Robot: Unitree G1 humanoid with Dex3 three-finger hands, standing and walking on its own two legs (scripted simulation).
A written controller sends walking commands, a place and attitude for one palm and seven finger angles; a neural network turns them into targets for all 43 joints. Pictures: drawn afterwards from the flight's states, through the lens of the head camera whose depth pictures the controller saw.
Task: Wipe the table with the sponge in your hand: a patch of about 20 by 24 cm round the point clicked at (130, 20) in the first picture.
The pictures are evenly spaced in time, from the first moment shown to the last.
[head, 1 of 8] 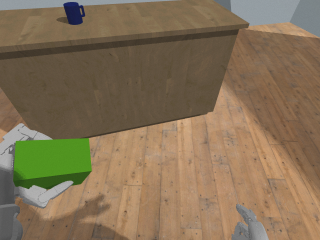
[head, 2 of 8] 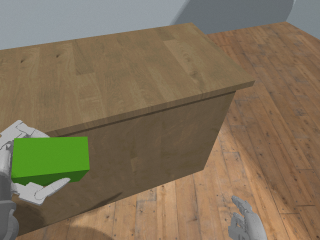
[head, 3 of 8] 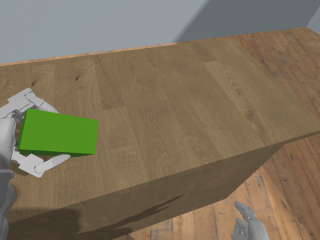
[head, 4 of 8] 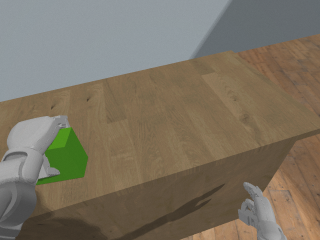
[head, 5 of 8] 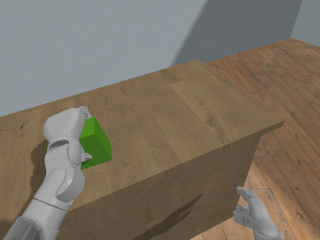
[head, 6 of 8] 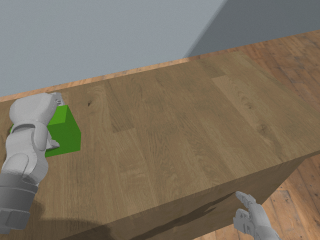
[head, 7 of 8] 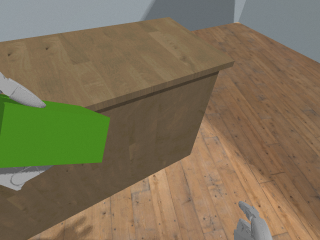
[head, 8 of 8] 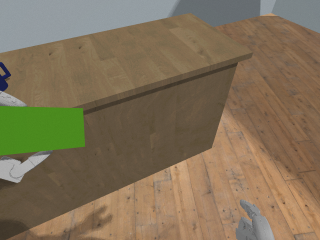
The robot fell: no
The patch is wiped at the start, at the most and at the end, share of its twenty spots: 0.00 1.00 1.00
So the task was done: yes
